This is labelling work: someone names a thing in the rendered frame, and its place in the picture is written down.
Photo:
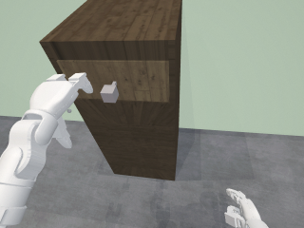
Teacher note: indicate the handle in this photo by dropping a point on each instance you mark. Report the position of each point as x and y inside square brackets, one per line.
[110, 93]

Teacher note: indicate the left robot forearm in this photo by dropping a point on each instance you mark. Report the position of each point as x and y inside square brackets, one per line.
[22, 161]

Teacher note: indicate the right robot forearm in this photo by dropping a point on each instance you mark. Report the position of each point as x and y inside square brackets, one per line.
[255, 223]

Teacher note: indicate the robot left hand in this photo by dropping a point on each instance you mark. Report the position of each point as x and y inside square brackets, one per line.
[55, 96]

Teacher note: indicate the cabinet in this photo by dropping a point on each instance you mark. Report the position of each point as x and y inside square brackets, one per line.
[137, 138]

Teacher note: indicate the drawer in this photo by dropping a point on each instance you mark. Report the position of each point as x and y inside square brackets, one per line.
[137, 80]

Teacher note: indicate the robot right hand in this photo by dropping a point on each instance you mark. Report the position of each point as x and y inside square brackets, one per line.
[247, 210]

